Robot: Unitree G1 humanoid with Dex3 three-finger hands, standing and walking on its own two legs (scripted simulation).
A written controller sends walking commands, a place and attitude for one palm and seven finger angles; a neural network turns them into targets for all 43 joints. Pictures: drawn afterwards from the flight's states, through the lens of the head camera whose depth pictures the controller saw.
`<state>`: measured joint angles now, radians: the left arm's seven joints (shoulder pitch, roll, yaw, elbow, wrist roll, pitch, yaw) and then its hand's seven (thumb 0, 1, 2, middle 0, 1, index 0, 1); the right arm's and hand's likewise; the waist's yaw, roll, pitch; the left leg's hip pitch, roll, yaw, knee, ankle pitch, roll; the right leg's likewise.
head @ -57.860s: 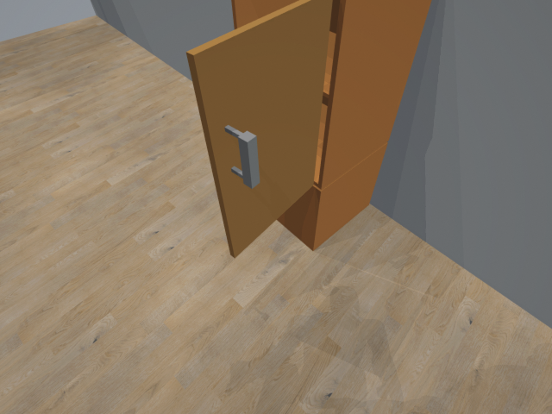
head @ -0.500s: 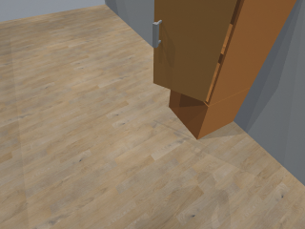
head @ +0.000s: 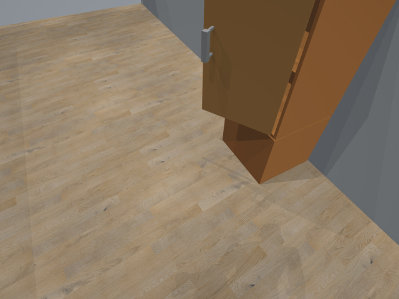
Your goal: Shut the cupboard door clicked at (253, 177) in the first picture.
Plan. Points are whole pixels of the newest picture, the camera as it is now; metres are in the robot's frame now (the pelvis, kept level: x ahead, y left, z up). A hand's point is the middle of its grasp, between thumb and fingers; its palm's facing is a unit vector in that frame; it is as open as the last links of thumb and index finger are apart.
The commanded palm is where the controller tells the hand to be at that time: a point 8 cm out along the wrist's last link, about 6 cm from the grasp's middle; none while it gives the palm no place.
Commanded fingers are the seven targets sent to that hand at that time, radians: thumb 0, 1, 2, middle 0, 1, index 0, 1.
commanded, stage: walk to a spot facing it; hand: left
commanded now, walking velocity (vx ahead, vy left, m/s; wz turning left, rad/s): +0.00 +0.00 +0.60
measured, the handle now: (208, 44) +1.02 +0.01 +0.02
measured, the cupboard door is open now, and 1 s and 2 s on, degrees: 31 31 31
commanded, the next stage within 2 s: turn to face it in 1.14 s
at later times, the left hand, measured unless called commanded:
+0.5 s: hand out of the picture +0.02 +0.26 -0.17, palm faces +0.28 -0.93 -0.24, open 7.4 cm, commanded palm none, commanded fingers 0.00 0.90 0.90 -0.20 -0.30 -0.20 -0.30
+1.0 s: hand out of the picture +0.01 +0.19 -0.17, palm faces +0.64 -0.73 -0.22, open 7.4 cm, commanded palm none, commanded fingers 0.00 0.90 0.90 -0.20 -0.30 -0.20 -0.30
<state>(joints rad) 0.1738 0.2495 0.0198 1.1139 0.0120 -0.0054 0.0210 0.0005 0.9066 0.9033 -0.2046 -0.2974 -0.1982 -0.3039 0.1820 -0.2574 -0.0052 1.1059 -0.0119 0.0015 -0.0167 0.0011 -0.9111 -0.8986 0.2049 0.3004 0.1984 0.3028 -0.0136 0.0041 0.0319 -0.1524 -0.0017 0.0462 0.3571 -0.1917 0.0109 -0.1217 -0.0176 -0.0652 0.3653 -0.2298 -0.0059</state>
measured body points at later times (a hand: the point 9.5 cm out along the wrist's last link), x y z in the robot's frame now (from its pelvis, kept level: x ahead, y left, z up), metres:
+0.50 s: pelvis +0.00 +0.04 -0.01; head +0.05 +0.06 +0.44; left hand +0.01 +0.31 -0.15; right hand +0.08 -0.20 -0.15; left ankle +0.00 +0.13 -0.75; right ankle +0.02 -0.12 -0.68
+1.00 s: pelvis +0.14 +0.06 -0.01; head +0.19 +0.09 +0.44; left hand -0.02 +0.23 -0.15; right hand +0.38 -0.09 -0.15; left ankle +0.12 +0.22 -0.68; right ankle +0.12 -0.10 -0.75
